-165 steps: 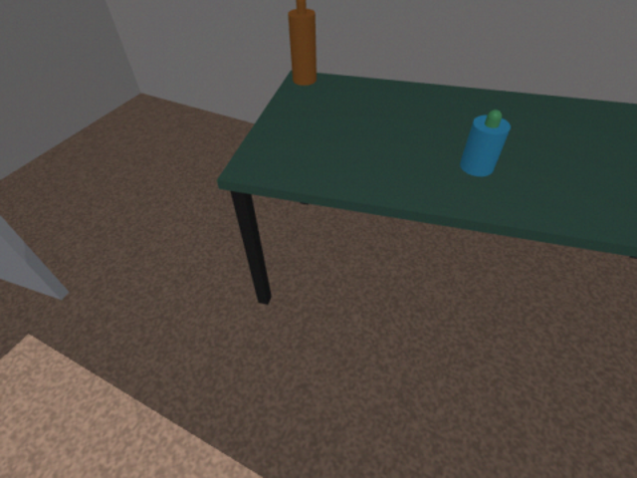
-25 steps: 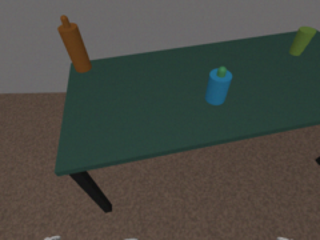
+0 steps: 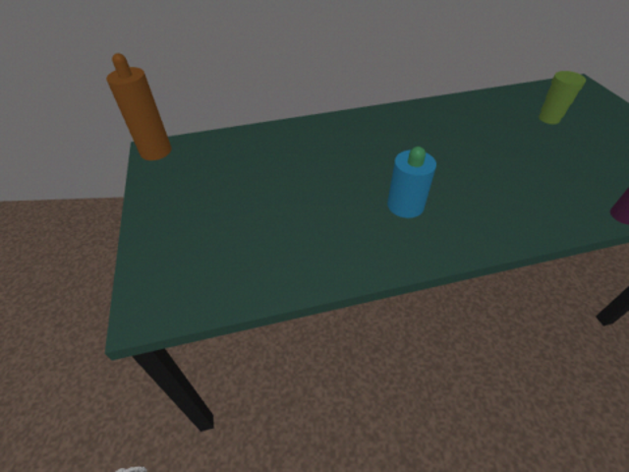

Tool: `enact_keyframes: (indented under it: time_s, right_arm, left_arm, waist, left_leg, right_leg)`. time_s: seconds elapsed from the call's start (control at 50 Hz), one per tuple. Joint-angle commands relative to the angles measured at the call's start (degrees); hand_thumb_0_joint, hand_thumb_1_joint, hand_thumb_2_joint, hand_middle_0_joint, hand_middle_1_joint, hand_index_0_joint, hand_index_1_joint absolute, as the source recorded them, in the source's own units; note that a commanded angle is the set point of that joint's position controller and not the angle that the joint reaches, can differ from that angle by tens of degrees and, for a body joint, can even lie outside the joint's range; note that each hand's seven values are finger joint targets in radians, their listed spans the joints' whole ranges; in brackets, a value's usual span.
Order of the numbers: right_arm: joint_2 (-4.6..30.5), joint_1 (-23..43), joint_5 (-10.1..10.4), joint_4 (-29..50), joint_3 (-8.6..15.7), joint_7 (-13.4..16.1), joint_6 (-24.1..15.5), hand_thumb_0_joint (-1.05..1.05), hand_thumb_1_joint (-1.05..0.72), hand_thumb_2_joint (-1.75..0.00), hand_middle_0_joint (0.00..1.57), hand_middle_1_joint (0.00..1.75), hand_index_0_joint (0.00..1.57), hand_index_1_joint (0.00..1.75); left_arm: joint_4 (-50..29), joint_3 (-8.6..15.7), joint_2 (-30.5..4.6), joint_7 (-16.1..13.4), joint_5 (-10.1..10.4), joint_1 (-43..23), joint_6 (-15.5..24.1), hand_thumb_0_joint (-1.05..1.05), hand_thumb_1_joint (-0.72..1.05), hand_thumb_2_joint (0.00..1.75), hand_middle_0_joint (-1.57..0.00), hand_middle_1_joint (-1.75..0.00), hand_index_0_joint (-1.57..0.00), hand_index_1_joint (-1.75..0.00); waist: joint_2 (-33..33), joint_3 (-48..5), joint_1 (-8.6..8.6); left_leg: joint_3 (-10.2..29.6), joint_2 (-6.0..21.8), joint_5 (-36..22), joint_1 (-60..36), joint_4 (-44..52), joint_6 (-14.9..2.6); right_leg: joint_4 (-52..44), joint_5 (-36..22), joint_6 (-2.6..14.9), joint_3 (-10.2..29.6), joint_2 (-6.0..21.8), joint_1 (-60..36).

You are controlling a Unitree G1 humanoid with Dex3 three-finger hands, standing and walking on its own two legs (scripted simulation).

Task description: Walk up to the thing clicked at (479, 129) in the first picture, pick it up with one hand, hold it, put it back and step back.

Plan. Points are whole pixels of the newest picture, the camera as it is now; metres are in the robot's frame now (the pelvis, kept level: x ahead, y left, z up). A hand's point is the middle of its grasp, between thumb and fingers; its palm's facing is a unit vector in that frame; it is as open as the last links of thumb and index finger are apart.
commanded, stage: walk up
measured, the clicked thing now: (411, 178) +0.71 -0.19 -0.08
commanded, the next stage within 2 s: stand in 0.94 s
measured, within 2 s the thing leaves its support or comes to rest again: neither
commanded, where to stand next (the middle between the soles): +0.07 -0.02 m, yaw +3 degrees
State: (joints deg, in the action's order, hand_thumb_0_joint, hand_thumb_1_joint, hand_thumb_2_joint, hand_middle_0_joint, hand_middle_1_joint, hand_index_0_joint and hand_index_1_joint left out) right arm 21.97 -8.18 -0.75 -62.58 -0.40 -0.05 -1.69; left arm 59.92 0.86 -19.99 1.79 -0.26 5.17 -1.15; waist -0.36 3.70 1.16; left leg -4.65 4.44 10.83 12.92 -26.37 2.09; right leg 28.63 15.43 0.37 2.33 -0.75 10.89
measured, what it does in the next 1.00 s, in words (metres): stands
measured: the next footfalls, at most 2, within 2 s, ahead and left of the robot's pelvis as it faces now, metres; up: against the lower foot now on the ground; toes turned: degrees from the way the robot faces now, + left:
none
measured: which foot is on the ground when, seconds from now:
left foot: down 0.00-1.00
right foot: down 0.00-1.00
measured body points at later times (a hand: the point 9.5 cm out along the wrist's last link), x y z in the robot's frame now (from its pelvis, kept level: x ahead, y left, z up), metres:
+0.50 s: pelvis +0.01 +0.02 +0.01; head +0.02 +0.02 +0.46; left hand +0.09 +0.32 -0.13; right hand +0.11 -0.29 -0.11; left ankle +0.04 +0.15 -0.74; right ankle +0.00 -0.12 -0.74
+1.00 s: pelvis +0.02 +0.02 +0.01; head +0.03 +0.02 +0.46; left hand +0.10 +0.31 -0.13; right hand +0.10 -0.29 -0.12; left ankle +0.04 +0.15 -0.74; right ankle +0.00 -0.12 -0.74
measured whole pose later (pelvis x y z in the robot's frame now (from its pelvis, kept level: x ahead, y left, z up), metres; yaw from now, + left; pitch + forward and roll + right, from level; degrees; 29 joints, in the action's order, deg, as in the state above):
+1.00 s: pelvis +0.02 +0.02 +0.01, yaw +0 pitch -2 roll +0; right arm 20.2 -5.0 -0.8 -65.6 0.6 -0.2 -1.0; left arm 65.0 0.8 -19.6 1.0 -0.7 5.6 -0.3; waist -0.2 3.0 0.8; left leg -5.1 3.3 8.5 8.5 -18.8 1.1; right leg 18.1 11.5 -1.1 2.5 0.3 5.1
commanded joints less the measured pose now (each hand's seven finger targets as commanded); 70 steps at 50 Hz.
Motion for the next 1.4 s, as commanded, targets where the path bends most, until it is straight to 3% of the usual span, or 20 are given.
enact_keyframes:
  time_s: [0.0,0.28,0.36,0.62,0.8,0.9,0.94,1.02,1.38]
  right_arm:
    - [12.13,4.16,0.25,3.33,2.47,0.64,-1.60,0.00,-0.90,-0.90,0.20,0.30,0.20,0.30]
    - [11.46,5.78,0.28,1.70,3.03,0.91,-1.70,0.00,-0.90,-0.90,0.20,0.30,0.20,0.30]
    - [11.20,7.21,0.32,1.89,3.35,0.79,-1.29,0.00,-0.90,-0.90,0.20,0.30,0.20,0.30]
    - [10.74,7.40,0.37,1.40,3.63,0.68,-1.15,0.00,-0.90,-0.90,0.20,0.30,0.20,0.30]
    - [10.78,7.07,0.28,1.05,3.74,0.64,-0.91,0.00,-0.90,-0.90,0.20,0.30,0.20,0.30]
    - [10.48,6.70,0.35,1.03,3.60,0.63,-0.98,0.00,-0.90,-0.90,0.20,0.30,0.20,0.30]
    - [9.82,6.99,0.15,0.80,3.16,0.47,-0.42,0.00,-0.90,-0.90,0.20,0.30,0.20,0.30]
    - [9.74,6.59,0.33,0.71,3.03,0.25,-0.17,0.00,-0.90,-0.90,0.20,0.30,0.20,0.30]
    - [10.20,6.18,0.12,0.51,3.21,0.11,-0.03,0.00,-0.90,-0.90,0.20,0.30,0.20,0.30]
  left_arm:
    - [-3.04,2.70,-12.31,-0.86,0.29,-3.49,1.51,0.00,0.90,0.90,-0.20,-0.30,-0.20,-0.30]
    - [0.69,2.29,-11.52,-1.02,0.32,-2.33,1.25,0.00,0.90,0.90,-0.20,-0.30,-0.20,-0.30]
    - [1.53,2.09,-11.71,-1.12,0.14,-2.06,1.22,0.00,0.90,0.90,-0.20,-0.30,-0.20,-0.30]
    - [1.94,2.18,-11.60,-1.39,-0.35,-1.83,1.64,0.00,0.90,0.90,-0.20,-0.30,-0.20,-0.30]
    - [1.96,2.31,-11.54,-1.45,-0.50,-1.98,1.51,0.00,0.90,0.90,-0.20,-0.30,-0.20,-0.30]
    - [1.78,2.33,-11.75,-1.51,-0.42,-1.91,1.56,0.00,0.90,0.90,-0.20,-0.30,-0.20,-0.30]
    - [1.64,2.18,-12.27,-1.89,-0.46,-1.89,2.60,0.00,0.90,0.90,-0.20,-0.30,-0.20,-0.30]
    - [1.78,2.04,-12.60,-2.18,-0.39,-1.74,2.90,0.00,0.90,0.90,-0.20,-0.30,-0.20,-0.30]
    - [1.32,1.52,-12.25,-2.40,-0.48,-1.32,2.92,0.00,0.90,0.90,-0.20,-0.30,-0.20,-0.30]
  waist:
    - [-0.19,-4.97,-1.26]
    - [1.20,-6.64,-1.21]
    - [1.16,-4.40,-0.99]
    - [0.50,-6.99,-0.70]
    - [0.96,-5.26,-0.51]
    - [0.24,-5.85,-0.57]
    - [1.14,-6.47,-0.85]
    - [-0.62,-6.37,-0.66]
    - [0.52,-5.54,-0.72]
  left_leg:
    - [5.74,4.16,1.05,-5.03,6.07,-3.68]
    - [6.17,5.84,-7.43,-8.14,9.27,-3.72]
    - [5.90,5.50,-3.46,-8.03,10.07,-3.34]
    - [4.81,5.08,-7.68,-10.35,9.69,-3.30]
    - [5.64,4.97,-3.34,-8.19,10.90,-3.14]
    - [5.21,4.67,-5.67,-9.28,10.24,-3.04]
    - [5.26,4.64,-8.13,-9.11,9.33,-3.08]
    - [5.60,4.64,-9.35,-10.57,9.31,-3.06]
    - [5.80,4.59,-9.10,-10.07,9.97,-3.20]
  right_leg:
    - [-9.32,-3.62,2.46,6.71,6.42,2.02]
    - [-10.21,-12.03,1.10,4.60,6.44,-1.75]
    - [-11.68,-10.48,0.91,4.56,6.44,-0.18]
    - [-12.72,-13.92,0.71,4.11,7.21,-2.27]
    - [-13.18,-11.17,0.68,3.93,6.71,-2.57]
    - [-13.26,-12.49,0.75,4.17,6.80,-2.38]
    - [-13.81,-14.62,0.59,4.70,8.53,-4.38]
    - [-13.85,-15.23,0.32,3.93,8.15,-3.27]
    - [-14.43,-13.80,0.14,3.24,8.36,-3.45]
